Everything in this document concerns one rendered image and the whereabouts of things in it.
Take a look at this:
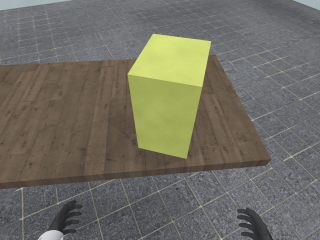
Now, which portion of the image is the right robot hand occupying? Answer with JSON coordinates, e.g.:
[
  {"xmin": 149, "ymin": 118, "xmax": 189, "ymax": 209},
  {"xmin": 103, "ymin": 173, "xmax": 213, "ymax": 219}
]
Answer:
[{"xmin": 237, "ymin": 207, "xmax": 273, "ymax": 240}]

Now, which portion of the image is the left robot hand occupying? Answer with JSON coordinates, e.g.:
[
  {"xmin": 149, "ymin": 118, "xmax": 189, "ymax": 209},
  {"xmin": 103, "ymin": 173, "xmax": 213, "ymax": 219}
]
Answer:
[{"xmin": 47, "ymin": 200, "xmax": 83, "ymax": 235}]

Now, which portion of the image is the table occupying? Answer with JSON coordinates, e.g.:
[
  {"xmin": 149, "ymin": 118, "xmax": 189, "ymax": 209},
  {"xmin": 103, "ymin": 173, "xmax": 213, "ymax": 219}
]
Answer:
[{"xmin": 0, "ymin": 55, "xmax": 271, "ymax": 190}]

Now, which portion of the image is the carton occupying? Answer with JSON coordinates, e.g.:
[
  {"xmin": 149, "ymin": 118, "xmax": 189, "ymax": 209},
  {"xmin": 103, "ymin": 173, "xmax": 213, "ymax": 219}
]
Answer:
[{"xmin": 127, "ymin": 34, "xmax": 211, "ymax": 159}]

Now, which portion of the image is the left robot forearm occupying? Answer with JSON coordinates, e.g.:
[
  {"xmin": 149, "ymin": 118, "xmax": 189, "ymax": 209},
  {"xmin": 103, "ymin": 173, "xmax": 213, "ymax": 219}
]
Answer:
[{"xmin": 38, "ymin": 230, "xmax": 64, "ymax": 240}]

